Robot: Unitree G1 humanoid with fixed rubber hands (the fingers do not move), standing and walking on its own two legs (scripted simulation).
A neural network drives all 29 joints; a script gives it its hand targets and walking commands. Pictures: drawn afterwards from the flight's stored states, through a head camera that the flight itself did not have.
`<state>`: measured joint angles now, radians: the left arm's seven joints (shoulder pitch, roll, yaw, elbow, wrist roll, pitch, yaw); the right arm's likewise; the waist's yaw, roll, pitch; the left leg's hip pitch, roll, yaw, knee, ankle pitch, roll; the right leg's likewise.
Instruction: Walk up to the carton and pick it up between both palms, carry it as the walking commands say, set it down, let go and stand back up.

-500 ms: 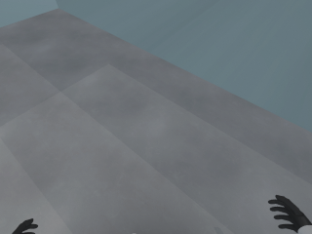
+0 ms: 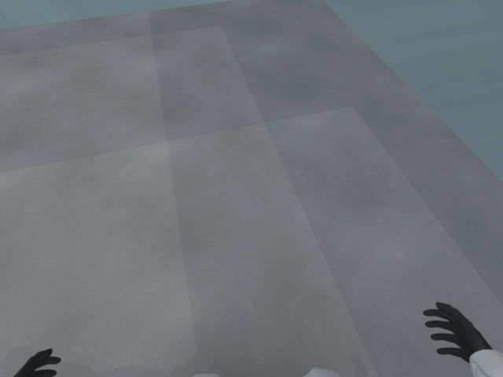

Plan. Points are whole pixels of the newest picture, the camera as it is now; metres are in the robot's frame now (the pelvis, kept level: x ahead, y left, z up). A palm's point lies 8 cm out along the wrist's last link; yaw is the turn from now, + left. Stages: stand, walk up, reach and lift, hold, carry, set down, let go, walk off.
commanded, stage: walk up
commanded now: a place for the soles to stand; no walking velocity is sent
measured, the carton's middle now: out of the picture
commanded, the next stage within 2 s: none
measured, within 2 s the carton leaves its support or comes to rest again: neither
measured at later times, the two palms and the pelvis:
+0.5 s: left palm out of the picture +0.09 +0.46 -0.05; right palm (291, 164) +0.55 -0.07 -0.06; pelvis +0.22 +0.11 +0.00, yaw +28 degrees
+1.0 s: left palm out of the picture +0.16 +0.57 -0.05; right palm (150, 77) +0.86 +0.32 -0.03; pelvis +0.45 +0.31 -0.01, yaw +49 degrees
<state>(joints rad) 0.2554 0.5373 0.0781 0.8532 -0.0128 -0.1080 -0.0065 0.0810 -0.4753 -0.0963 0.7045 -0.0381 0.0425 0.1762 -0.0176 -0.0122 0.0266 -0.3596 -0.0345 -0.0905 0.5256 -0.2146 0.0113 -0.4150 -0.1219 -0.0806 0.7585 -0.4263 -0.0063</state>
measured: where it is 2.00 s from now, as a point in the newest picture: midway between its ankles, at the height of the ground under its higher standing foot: (70, 229)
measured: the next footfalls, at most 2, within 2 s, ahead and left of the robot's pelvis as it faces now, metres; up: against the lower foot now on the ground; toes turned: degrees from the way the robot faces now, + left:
right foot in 0.04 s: +0.10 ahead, -0.13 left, +0.00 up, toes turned -3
left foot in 0.36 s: +0.26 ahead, +0.26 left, +0.00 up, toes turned +28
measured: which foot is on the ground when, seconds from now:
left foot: down 0.00-0.04, up 0.06-0.34, down 0.36-0.60, up 0.62-0.94, down 0.96-1.00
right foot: up 0.00-0.02, down 0.04-0.38, up 0.40-0.58, down 0.60-0.96, up 0.98-1.00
